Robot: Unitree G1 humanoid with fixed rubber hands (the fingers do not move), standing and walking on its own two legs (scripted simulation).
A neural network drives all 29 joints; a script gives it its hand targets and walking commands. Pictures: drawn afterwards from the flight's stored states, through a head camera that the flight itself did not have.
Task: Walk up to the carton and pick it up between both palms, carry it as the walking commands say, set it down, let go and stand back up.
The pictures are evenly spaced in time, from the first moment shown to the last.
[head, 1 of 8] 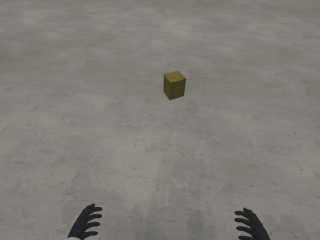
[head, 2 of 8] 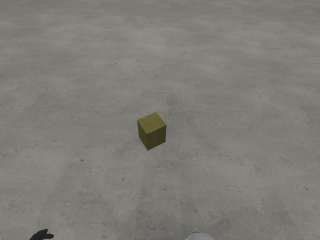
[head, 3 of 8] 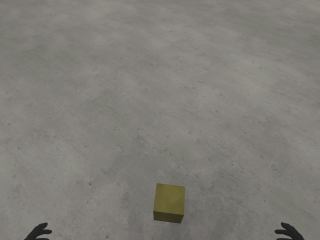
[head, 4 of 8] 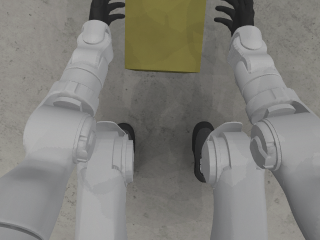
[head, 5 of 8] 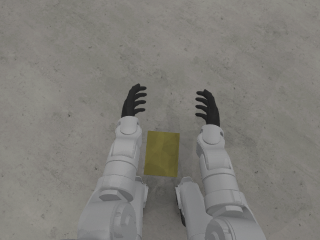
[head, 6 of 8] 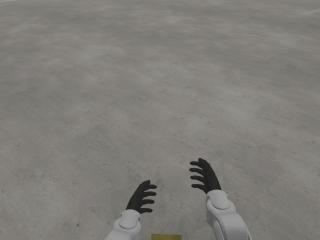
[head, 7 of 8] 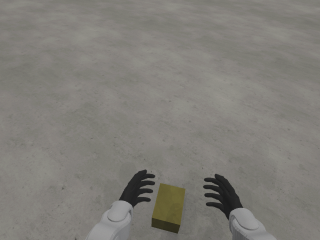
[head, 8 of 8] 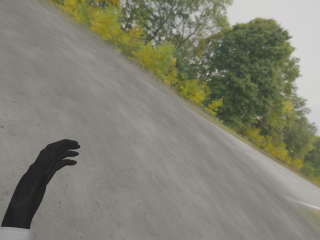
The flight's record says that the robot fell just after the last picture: yes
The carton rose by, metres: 0.03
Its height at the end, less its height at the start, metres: -0.03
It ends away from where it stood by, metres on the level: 0.18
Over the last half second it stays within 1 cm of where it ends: yes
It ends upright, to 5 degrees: no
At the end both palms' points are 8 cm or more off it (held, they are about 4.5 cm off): yes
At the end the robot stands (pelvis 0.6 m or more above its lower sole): no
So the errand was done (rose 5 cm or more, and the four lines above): no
